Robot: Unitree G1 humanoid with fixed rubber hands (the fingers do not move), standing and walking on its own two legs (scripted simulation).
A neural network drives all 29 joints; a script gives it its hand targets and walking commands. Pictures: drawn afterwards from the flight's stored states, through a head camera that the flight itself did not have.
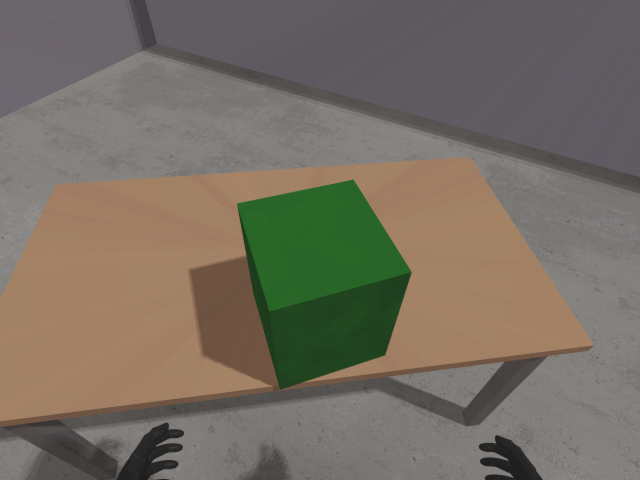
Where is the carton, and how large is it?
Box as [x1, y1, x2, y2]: [237, 180, 411, 389]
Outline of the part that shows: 353,180 237,203 253,293 280,389 384,355 411,272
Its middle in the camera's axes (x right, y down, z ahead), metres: -0.01 +0.07 +0.67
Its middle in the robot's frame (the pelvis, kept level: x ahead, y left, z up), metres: +0.46 +0.02 -0.07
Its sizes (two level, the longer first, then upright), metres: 0.210 0.200 0.250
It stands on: a table, 0.55 m high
